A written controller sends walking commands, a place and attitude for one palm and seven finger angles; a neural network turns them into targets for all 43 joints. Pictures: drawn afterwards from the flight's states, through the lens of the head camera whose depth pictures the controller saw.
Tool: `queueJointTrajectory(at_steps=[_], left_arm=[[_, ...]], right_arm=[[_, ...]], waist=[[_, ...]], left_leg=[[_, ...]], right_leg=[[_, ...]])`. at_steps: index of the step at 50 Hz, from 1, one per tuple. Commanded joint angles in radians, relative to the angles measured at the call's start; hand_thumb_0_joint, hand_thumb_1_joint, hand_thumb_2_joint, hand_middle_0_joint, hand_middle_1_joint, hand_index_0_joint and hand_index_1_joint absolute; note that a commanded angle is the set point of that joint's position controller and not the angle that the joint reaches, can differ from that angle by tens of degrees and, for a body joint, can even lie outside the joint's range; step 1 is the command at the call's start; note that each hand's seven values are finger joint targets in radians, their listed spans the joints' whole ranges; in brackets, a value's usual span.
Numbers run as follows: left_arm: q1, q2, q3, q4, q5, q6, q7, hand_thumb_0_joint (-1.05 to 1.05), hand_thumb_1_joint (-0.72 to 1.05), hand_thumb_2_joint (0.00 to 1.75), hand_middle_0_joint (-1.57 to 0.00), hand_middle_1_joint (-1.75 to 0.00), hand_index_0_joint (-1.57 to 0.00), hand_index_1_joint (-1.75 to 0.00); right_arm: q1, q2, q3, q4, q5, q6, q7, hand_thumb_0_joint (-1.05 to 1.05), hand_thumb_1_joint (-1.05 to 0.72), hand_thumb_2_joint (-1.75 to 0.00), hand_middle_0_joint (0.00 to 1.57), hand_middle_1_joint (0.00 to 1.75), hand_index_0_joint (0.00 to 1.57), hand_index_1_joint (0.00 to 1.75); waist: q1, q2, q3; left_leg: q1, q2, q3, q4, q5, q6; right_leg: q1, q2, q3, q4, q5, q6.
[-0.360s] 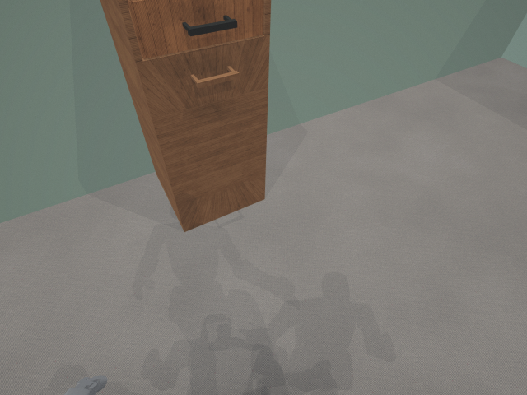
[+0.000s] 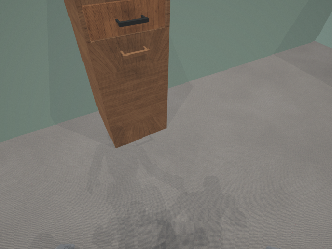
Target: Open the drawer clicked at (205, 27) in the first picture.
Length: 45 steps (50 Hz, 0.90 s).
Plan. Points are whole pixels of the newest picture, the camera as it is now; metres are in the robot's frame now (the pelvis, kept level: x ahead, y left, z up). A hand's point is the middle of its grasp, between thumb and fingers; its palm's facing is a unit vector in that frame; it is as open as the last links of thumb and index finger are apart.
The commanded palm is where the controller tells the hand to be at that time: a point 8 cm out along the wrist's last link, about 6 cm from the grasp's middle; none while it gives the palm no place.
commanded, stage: stand and wait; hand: left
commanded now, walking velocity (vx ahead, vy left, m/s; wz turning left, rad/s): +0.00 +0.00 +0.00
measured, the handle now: (132, 20) +1.01 +0.22 +0.12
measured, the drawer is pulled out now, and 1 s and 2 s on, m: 0.00 0.00 0.00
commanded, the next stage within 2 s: look at it before walking up in 0.54 s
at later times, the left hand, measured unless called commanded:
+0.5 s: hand out of the picture +0.06 +0.23 -0.15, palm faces -0.03 -0.94 -0.33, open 7.4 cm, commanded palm none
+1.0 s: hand out of the picture +0.06 +0.24 -0.15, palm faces -0.05 -0.94 -0.33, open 7.4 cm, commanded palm none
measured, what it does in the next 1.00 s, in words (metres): stands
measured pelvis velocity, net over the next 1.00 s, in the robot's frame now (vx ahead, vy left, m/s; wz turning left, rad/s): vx -0.02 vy -0.01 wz -0.02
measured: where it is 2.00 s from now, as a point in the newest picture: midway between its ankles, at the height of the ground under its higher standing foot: outside the picture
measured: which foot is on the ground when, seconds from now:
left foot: down 0.00-1.00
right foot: down 0.00-1.00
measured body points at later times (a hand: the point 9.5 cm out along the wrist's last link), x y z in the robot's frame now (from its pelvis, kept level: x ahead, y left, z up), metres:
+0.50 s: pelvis -0.02 -0.01 +0.00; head -0.02 -0.01 +0.45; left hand +0.06 +0.28 -0.13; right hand +0.05 -0.31 -0.13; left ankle -0.02 +0.12 -0.74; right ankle -0.02 -0.12 -0.74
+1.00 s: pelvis -0.02 -0.01 +0.01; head -0.02 +0.00 +0.46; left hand +0.06 +0.29 -0.13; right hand +0.04 -0.30 -0.13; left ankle -0.02 +0.12 -0.74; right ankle -0.02 -0.12 -0.74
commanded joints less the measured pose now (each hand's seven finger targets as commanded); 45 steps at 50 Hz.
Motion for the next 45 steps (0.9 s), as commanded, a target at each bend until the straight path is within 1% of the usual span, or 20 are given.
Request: queueJointTrajectory(at_steps=[1,2,3,4,8,12,15,18,22,25,26,29,30,35,39,43,45], left_arm=[[-0.045,0.216,0.053,-0.061,0.002,-0.029,0.013,0.00,0.90,0.90,-0.20,-0.30,-0.20,-0.30],[-0.049,0.217,0.055,-0.058,0.002,-0.029,0.014,0.00,0.90,0.90,-0.20,-0.30,-0.20,-0.30],[-0.046,0.216,0.054,-0.054,0.001,-0.029,0.014,0.00,0.90,0.90,-0.20,-0.30,-0.20,-0.30],[-0.047,0.218,0.054,-0.049,0.001,-0.029,0.013,0.00,0.90,0.90,-0.20,-0.30,-0.20,-0.30],[-0.043,0.219,0.054,-0.033,0.000,-0.032,0.013,0.00,0.90,0.90,-0.20,-0.30,-0.20,-0.30],[-0.042,0.221,0.053,-0.017,0.000,-0.033,0.012,0.00,0.90,0.90,-0.20,-0.30,-0.20,-0.30],[-0.043,0.221,0.051,-0.006,-0.001,-0.033,0.011,0.00,0.90,0.90,-0.20,-0.30,-0.20,-0.30],[-0.043,0.221,0.051,-0.002,0.000,-0.034,0.011,0.00,0.90,0.90,-0.20,-0.30,-0.20,-0.30],[-0.047,0.222,0.050,0.006,0.000,-0.033,0.010,0.00,0.90,0.90,-0.20,-0.30,-0.20,-0.30],[-0.052,0.221,0.049,0.007,0.001,-0.033,0.009,0.00,0.90,0.90,-0.20,-0.30,-0.20,-0.30],[-0.047,0.219,0.049,0.009,0.001,-0.033,0.009,0.00,0.90,0.90,-0.20,-0.30,-0.20,-0.30],[-0.050,0.219,0.050,0.009,0.001,-0.034,0.009,0.00,0.90,0.90,-0.20,-0.30,-0.20,-0.30],[-0.050,0.220,0.049,0.009,0.001,-0.034,0.009,0.00,0.90,0.90,-0.20,-0.30,-0.20,-0.30],[-0.049,0.218,0.049,0.011,0.002,-0.035,0.009,0.00,0.90,0.90,-0.20,-0.30,-0.20,-0.30],[-0.047,0.219,0.049,0.013,0.002,-0.036,0.009,0.00,0.90,0.90,-0.20,-0.30,-0.20,-0.30],[-0.044,0.219,0.049,0.014,0.002,-0.036,0.010,0.00,0.90,0.90,-0.20,-0.30,-0.20,-0.30],[-0.046,0.217,0.048,0.015,0.002,-0.034,0.009,0.00,0.90,0.90,-0.20,-0.30,-0.20,-0.30]], right_arm=[[-0.056,-0.205,-0.046,-0.058,0.003,-0.029,-0.017,0.00,-0.90,-0.90,0.20,0.30,0.20,0.30],[-0.053,-0.204,-0.046,-0.055,0.004,-0.027,-0.016,0.00,-0.90,-0.90,0.20,0.30,0.20,0.30],[-0.051,-0.204,-0.045,-0.050,0.004,-0.027,-0.016,0.00,-0.90,-0.90,0.20,0.30,0.20,0.30],[-0.053,-0.203,-0.043,-0.044,0.005,-0.027,-0.016,0.00,-0.90,-0.90,0.20,0.30,0.20,0.30],[-0.040,-0.204,-0.042,-0.027,0.006,-0.028,-0.015,0.00,-0.90,-0.90,0.20,0.30,0.20,0.30],[-0.035,-0.207,-0.040,-0.008,0.007,-0.027,-0.015,0.00,-0.90,-0.90,0.20,0.30,0.20,0.30],[-0.033,-0.207,-0.039,0.004,0.006,-0.026,-0.014,0.00,-0.90,-0.90,0.20,0.30,0.20,0.30],[-0.026,-0.207,-0.039,0.012,0.006,-0.026,-0.013,0.00,-0.90,-0.90,0.20,0.30,0.20,0.30],[-0.024,-0.209,-0.039,0.023,0.007,-0.026,-0.012,0.00,-0.90,-0.90,0.20,0.30,0.20,0.30],[-0.022,-0.210,-0.037,0.029,0.005,-0.027,-0.012,0.00,-0.90,-0.90,0.20,0.30,0.20,0.30],[-0.019,-0.210,-0.038,0.029,0.006,-0.028,-0.012,0.00,-0.90,-0.90,0.20,0.30,0.20,0.30],[-0.016,-0.210,-0.038,0.032,0.006,-0.029,-0.012,0.00,-0.90,-0.90,0.20,0.30,0.20,0.30],[-0.018,-0.209,-0.039,0.033,0.006,-0.029,-0.011,0.00,-0.90,-0.90,0.20,0.30,0.20,0.30],[-0.017,-0.210,-0.040,0.034,0.006,-0.031,-0.011,0.00,-0.90,-0.90,0.20,0.30,0.20,0.30],[-0.017,-0.210,-0.040,0.035,0.007,-0.030,-0.011,0.00,-0.90,-0.90,0.20,0.30,0.20,0.30],[-0.015,-0.212,-0.040,0.037,0.007,-0.032,-0.012,0.00,-0.90,-0.90,0.20,0.30,0.20,0.30],[-0.018,-0.213,-0.039,0.038,0.008,-0.032,-0.012,0.00,-0.90,-0.90,0.20,0.30,0.20,0.30]], waist=[[-0.005,0.000,-0.072],[-0.006,-0.002,-0.066],[-0.006,0.013,-0.071],[-0.005,0.004,-0.057],[-0.005,0.002,-0.069],[-0.003,0.003,-0.062],[-0.003,0.001,-0.035],[-0.005,-0.013,-0.036],[-0.004,0.008,-0.031],[-0.005,-0.002,-0.011],[-0.005,-0.002,-0.022],[-0.007,-0.007,-0.030],[-0.006,-0.005,-0.020],[-0.005,0.006,-0.032],[-0.007,-0.002,-0.027],[-0.007,0.006,-0.045],[-0.005,0.010,-0.028]], left_leg=[[0.025,0.110,-0.074,-0.064,0.276,0.037],[0.021,0.111,-0.074,-0.064,0.267,0.035],[0.023,0.111,-0.074,-0.070,0.254,0.034],[0.016,0.110,-0.076,-0.076,0.243,0.034],[0.020,0.113,-0.077,-0.083,0.231,0.032],[0.022,0.116,-0.077,-0.093,0.215,0.029],[0.011,0.113,-0.077,-0.105,0.177,0.026],[0.013,0.114,-0.080,-0.109,0.170,0.026],[0.012,0.117,-0.081,-0.120,0.154,0.024],[0.001,0.116,-0.083,-0.129,0.140,0.024],[0.008,0.117,-0.083,-0.130,0.139,0.026],[0.011,0.119,-0.082,-0.130,0.143,0.025],[0.011,0.119,-0.082,-0.131,0.145,0.025],[0.015,0.121,-0.083,-0.132,0.156,0.025],[0.016,0.123,-0.081,-0.135,0.157,0.024],[0.026,0.127,-0.080,-0.133,0.179,0.025],[0.016,0.127,-0.084,-0.143,0.165,0.025]], right_leg=[[0.019,-0.108,0.086,-0.075,0.313,-0.040],[0.017,-0.106,0.088,-0.080,0.307,-0.041],[0.021,-0.108,0.093,-0.085,0.295,-0.042],[0.018,-0.108,0.096,-0.092,0.289,-0.042],[0.032,-0.112,0.099,-0.104,0.283,-0.043],[0.028,-0.111,0.103,-0.117,0.266,-0.043],[0.011,-0.113,0.113,-0.139,0.222,-0.043],[0.007,-0.112,0.119,-0.146,0.204,-0.044],[-0.001,-0.107,0.117,-0.153,0.176,-0.041],[-0.012,-0.106,0.123,-0.163,0.152,-0.041],[-0.009,-0.106,0.125,-0.164,0.146,-0.040],[-0.009,-0.105,0.125,-0.164,0.149,-0.040],[-0.014,-0.104,0.125,-0.164,0.155,-0.039],[-0.007,-0.104,0.124,-0.160,0.174,-0.039],[-0.009,-0.104,0.122,-0.162,0.182,-0.038],[0.005,-0.104,0.118,-0.155,0.214,-0.037],[0.000,-0.102,0.117,-0.158,0.196,-0.035]])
